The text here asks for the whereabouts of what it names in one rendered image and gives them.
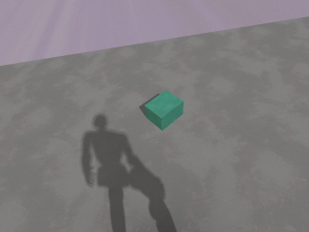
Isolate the carton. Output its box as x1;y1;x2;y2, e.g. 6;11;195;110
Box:
144;90;183;131

